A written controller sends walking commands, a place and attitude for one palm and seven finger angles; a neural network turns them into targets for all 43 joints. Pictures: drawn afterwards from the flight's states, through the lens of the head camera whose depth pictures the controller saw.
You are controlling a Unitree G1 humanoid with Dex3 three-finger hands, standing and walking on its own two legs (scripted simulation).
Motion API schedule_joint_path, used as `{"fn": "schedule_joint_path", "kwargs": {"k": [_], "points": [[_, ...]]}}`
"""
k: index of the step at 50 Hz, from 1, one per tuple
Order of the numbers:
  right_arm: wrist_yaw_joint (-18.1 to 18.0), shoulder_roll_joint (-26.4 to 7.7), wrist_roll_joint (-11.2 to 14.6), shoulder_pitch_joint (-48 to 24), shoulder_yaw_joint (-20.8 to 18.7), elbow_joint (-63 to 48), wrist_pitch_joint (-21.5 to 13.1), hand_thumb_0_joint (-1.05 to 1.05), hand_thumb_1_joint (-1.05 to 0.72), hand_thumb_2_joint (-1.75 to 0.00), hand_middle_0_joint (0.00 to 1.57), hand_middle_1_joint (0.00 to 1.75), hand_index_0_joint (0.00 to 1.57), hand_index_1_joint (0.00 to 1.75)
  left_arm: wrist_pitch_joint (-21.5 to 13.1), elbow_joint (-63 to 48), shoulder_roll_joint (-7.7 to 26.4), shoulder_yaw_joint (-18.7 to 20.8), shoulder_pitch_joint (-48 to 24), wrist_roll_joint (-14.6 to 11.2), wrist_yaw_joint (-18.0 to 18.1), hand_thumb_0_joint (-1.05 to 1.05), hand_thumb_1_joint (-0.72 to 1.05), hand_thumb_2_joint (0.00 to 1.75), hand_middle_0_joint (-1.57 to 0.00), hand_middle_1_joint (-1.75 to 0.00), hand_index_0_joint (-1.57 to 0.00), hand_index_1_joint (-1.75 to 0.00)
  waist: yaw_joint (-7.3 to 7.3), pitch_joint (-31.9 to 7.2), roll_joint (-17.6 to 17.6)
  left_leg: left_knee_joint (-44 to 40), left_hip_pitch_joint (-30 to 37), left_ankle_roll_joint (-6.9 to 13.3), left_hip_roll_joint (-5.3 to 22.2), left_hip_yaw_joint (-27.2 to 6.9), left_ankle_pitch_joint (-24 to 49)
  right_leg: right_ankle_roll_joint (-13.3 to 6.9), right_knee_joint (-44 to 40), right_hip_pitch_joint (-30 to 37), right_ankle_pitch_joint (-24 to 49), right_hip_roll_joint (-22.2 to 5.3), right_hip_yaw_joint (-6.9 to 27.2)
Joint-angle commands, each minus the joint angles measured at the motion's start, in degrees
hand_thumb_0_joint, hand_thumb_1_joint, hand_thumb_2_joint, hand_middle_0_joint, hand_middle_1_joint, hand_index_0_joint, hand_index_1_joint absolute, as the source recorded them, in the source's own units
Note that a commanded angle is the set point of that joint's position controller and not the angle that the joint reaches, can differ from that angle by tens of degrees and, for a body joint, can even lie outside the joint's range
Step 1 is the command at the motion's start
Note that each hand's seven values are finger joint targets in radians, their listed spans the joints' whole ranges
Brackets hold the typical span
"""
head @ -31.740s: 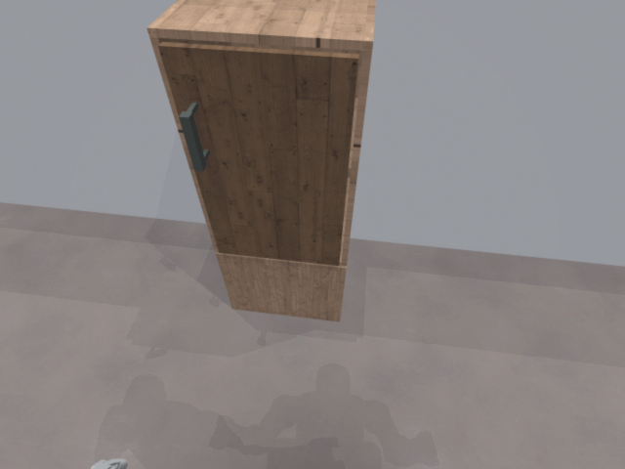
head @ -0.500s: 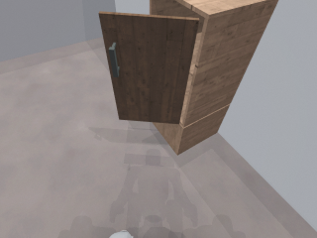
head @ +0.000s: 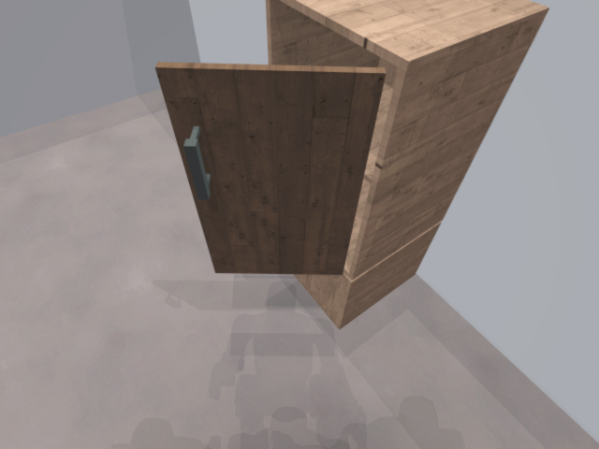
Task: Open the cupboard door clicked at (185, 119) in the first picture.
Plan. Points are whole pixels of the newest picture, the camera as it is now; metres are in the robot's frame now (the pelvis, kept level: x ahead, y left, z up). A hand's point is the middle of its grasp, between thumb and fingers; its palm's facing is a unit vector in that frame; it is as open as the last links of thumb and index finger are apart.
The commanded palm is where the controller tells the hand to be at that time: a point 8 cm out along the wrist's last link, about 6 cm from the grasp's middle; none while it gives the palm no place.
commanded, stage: come to a stop and stand still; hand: left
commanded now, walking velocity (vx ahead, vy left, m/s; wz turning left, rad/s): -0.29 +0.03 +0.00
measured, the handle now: (200, 164) +0.58 +0.21 +0.03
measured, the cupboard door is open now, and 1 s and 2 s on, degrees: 54 54 54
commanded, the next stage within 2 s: look again from close up in 1.08 s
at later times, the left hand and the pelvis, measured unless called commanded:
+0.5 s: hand out of the picture +0.05 +0.19 -0.17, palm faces +0.06 -0.97 -0.22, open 7.4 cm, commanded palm none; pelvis +0.00 +0.00 +0.00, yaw +1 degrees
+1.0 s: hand out of the picture -0.02 +0.16 -0.16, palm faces -0.01 -0.97 -0.23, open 7.4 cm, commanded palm none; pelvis -0.04 -0.02 +0.00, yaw +0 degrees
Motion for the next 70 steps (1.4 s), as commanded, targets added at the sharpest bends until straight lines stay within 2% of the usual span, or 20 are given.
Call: {"fn": "schedule_joint_path", "kwargs": {"k": [1, 4, 7, 9, 10, 11, 13, 14, 16, 21, 23, 24, 25, 26, 27, 30, 34, 37, 44, 70], "points": [[-1.19, -7.49, 0.51, 5.48, -2.01, -2.77, 0.12, 0.00, -0.90, -0.90, 0.20, 0.30, 0.20, 0.30, 0.42, -1.41, 8.26, 1.84, 6.16, -0.12, 1.17, 0.00, 0.90, 0.90, -0.20, -0.30, -0.20, -0.30, 0.74, -8.21, -5.44, 0.51, -1.74, -2.98, 5.48, -4.87, 27.44, -5.60, 1.65, 11.50, 43.55, -7.89, 5.22], [-1.38, -7.71, 0.65, 5.42, -2.74, -3.92, 1.02, 0.00, -0.90, -0.90, 0.20, 0.30, 0.20, 0.30, 0.93, -2.53, 9.28, 2.56, 5.97, -0.15, 1.50, 0.00, 0.90, 0.90, -0.20, -0.30, -0.20, -0.30, 0.89, -10.23, -3.82, 6.31, -0.68, -3.31, 4.49, -3.71, 28.34, -6.72, 1.63, 10.83, 48.73, -9.85, 5.62], [-0.81, -5.17, 0.78, 3.33, -2.67, -5.41, 2.02, 0.00, -0.90, -0.90, 0.20, 0.30, 0.20, 0.30, 1.46, -3.40, 9.54, 2.85, 4.11, 0.10, 1.61, 0.00, 0.90, 0.90, -0.20, -0.30, -0.20, -0.30, 1.12, -7.14, -9.10, 10.04, -6.52, -3.93, 1.05, -3.66, -0.52, -10.08, -3.85, 10.63, 46.22, -13.48, 9.07], [-0.76, -4.61, 0.70, 2.74, -2.56, -6.06, 2.24, 0.00, -0.90, -0.90, 0.20, 0.30, 0.20, 0.30, 1.80, -4.10, 9.21, 3.04, 2.05, 0.30, 1.83, 0.00, 0.90, 0.90, -0.20, -0.30, -0.20, -0.30, 0.77, -5.28, -10.50, 5.69, -6.89, -3.45, 1.42, -5.12, -4.44, -10.55, -4.77, 9.72, 42.05, -13.43, 9.29], [-0.71, -5.05, 0.65, 3.73, -2.55, -5.69, 2.06, 0.00, -0.90, -0.90, 0.20, 0.30, 0.20, 0.30, 1.82, -4.37, 8.96, 3.08, 1.02, 0.13, 1.73, 0.00, 0.90, 0.90, -0.20, -0.30, -0.20, -0.30, -0.05, -6.04, -9.13, 0.39, -3.58, -3.13, 2.74, -5.84, 4.29, -8.79, -3.50, 7.91, 36.17, -11.73, 8.14], [-0.75, -6.82, 0.23, 4.39, -2.61, -5.65, 1.72, 0.00, -0.90, -0.90, 0.20, 0.30, 0.20, 0.30, 1.94, -5.07, 7.63, 2.95, 0.99, -0.19, 1.42, 0.00, 0.90, 0.90, -0.20, -0.30, -0.20, -0.30, -0.22, -6.63, -1.19, -3.73, 0.49, -1.68, 6.89, -9.27, 17.72, -5.38, -0.89, 3.85, 25.51, -7.43, 5.12], [-1.29, -9.90, -0.79, 1.34, -2.82, -7.05, 1.02, 0.00, -0.90, -0.90, 0.20, 0.30, 0.20, 0.30, 2.90, -6.30, 4.34, 2.20, -0.10, -0.29, 1.26, 0.00, 0.90, 0.90, -0.20, -0.30, -0.20, -0.30, -0.07, -1.84, 15.91, -10.94, -2.22, 6.19, 18.32, -18.95, 36.46, 0.09, 13.02, -2.35, -11.42, 2.06, -0.22], [-1.88, -9.67, -1.01, 1.74, -2.52, -7.20, 0.67, 0.00, -0.90, -0.90, 0.20, 0.30, 0.20, 0.30, 3.42, -6.40, 4.68, 2.44, -0.51, -0.06, 1.24, 0.00, 0.90, 0.90, -0.20, -0.30, -0.20, -0.30, -0.55, -0.95, 13.91, -10.42, -3.15, 8.42, 18.92, -19.56, 41.09, -0.23, 21.11, -4.33, -17.65, 2.85, 3.15], [-2.16, -9.41, -1.09, -0.18, -2.02, -7.68, 0.08, 0.00, -0.90, -0.90, 0.20, 0.30, 0.20, 0.30, 3.10, -5.48, 4.08, 2.49, 0.79, -0.12, 1.03, 0.00, 0.90, 0.90, -0.20, -0.30, -0.20, -0.30, 0.92, -1.78, 9.87, -7.16, 0.73, 9.30, 17.55, -16.57, 48.79, -0.63, 23.86, -5.91, -16.67, 2.42, 4.97], [-1.60, -10.92, -0.40, -0.25, -2.47, -6.25, -0.33, 0.00, -0.90, -0.90, 0.20, 0.30, 0.20, 0.30, 2.10, -4.49, 3.74, 1.53, 1.78, -0.33, 0.52, 0.00, 0.90, 0.90, -0.20, -0.30, -0.20, -0.30, 0.32, -5.33, 9.97, -5.53, 7.22, 6.02, 14.27, -12.76, 46.24, -0.33, 2.68, 2.48, -8.47, 2.24, 0.70], [-1.40, -9.93, 0.21, -1.25, -2.32, -6.06, -0.36, 0.00, -0.90, -0.90, 0.20, 0.30, 0.20, 0.30, 1.21, -2.66, 4.78, 1.53, 5.86, -0.23, 0.66, 0.00, 0.90, 0.90, -0.20, -0.30, -0.20, -0.30, 1.62, -5.63, 6.45, -2.36, 5.33, 2.40, 10.79, -11.17, 36.41, -1.17, -9.34, 9.01, 7.36, 1.27, 2.55], [-1.21, -8.62, 0.60, -1.11, -2.26, -6.12, -0.29, 0.00, -0.90, -0.90, 0.20, 0.30, 0.20, 0.30, 0.69, -1.92, 6.64, 1.56, 5.80, -0.06, 0.94, 0.00, 0.90, 0.90, -0.20, -0.30, -0.20, -0.30, 0.49, -4.68, 1.54, -1.95, 0.89, -0.50, 7.95, -9.26, 25.50, -2.67, -9.58, 11.31, 18.44, -2.70, 7.63], [-0.90, -10.77, 1.02, -6.48, -2.42, -11.82, -1.56, 0.00, -0.90, -0.90, 0.20, 0.30, 0.20, 0.30, -0.21, -1.71, 7.65, 1.00, 11.71, 0.87, 3.69, 0.00, 0.90, 0.90, -0.20, -0.30, -0.20, -0.30, 1.93, -2.82, 4.26, 6.25, 2.18, -2.63, 7.24, -5.46, 29.67, -1.20, -6.43, 5.44, 40.34, -5.21, 8.69], [0.11, -7.91, 0.92, -2.83, -1.80, -12.13, -1.07, 0.00, -0.90, -0.90, 0.20, 0.30, 0.20, 0.30, -1.10, -4.05, 10.22, 0.60, 8.04, 0.44, 3.08, 0.00, 0.90, 0.90, -0.20, -0.30, -0.20, -0.30, -0.34, -5.50, 0.43, 2.81, -2.55, -1.92, 4.57, -7.43, 11.36, -3.76, -4.41, 8.50, 29.82, -6.73, 10.43], [0.45, -8.14, 0.63, -2.27, -1.57, -11.72, -0.58, 0.00, -0.90, -0.90, 0.20, 0.30, 0.20, 0.30, -1.44, -4.53, 8.87, 0.35, 6.84, 0.17, 2.71, 0.00, 0.90, 0.90, -0.20, -0.30, -0.20, -0.30, -0.93, -8.45, -2.84, 0.77, -0.48, -1.18, 5.39, -7.67, 11.59, -4.26, -3.45, 8.48, 24.58, -4.86, 9.89], [0.14, -9.53, -0.02, -1.14, -1.46, -11.41, -1.35, 0.00, -0.90, -0.90, 0.20, 0.30, 0.20, 0.30, -1.50, -4.45, 7.24, -0.06, 8.63, 0.15, 2.42, 0.00, 0.90, 0.90, -0.20, -0.30, -0.20, -0.30, -0.05, -8.65, 2.79, 1.26, 4.01, 0.35, 7.81, -8.62, 31.75, -3.17, -0.86, 7.25, 20.74, -1.53, 5.54], [0.01, -9.17, 0.12, -3.05, -0.83, -11.24, -0.81, 0.00, -0.90, -0.90, 0.20, 0.30, 0.20, 0.30, -1.24, -3.93, 7.37, -0.62, 8.68, 0.12, 1.97, 0.00, 0.90, 0.90, -0.20, -0.30, -0.20, -0.30, 0.01, -2.04, -0.34, -1.70, 0.38, -0.18, 6.75, -7.89, 17.10, -3.23, -4.71, 4.70, 15.73, -2.03, 7.25], [0.40, -8.80, -0.01, -3.34, -0.41, -10.23, -0.49, 0.00, -0.90, -0.90, 0.20, 0.30, 0.20, 0.30, -0.72, -3.78, 7.64, -1.05, 7.68, 0.09, 1.63, 0.00, 0.90, 0.90, -0.20, -0.30, -0.20, -0.30, -0.04, 3.19, -1.62, -5.19, -2.36, -0.50, 5.83, -7.98, 5.09, -3.10, -8.77, 0.67, 0.94, -1.74, 8.84], [0.86, -8.63, -0.29, -1.26, 0.08, -7.60, -0.44, 0.00, -0.90, -0.90, 0.20, 0.30, 0.20, 0.30, -0.48, -3.26, 7.96, -0.92, 8.55, 0.21, 1.19, 0.00, 0.90, 0.90, -0.20, -0.30, -0.20, -0.30, 0.08, 4.17, -2.09, -6.05, -3.22, -0.50, 4.91, -7.45, -0.26, -3.25, -13.81, -2.28, -14.98, -1.39, 10.32], [-0.49, -6.76, 0.16, 1.34, 0.46, -1.43, -2.01, 0.00, -0.90, -0.90, 0.20, 0.30, 0.20, 0.30, -0.98, 2.29, 5.04, -0.85, 11.14, 0.07, 1.18, 0.00, 0.90, 0.90, -0.20, -0.30, -0.20, -0.30, 1.01, 0.07, 1.33, -6.03, -0.51, -0.41, 7.14, -7.76, 12.97, -3.22, -8.23, 4.91, 9.06, -1.35, 7.40]]}}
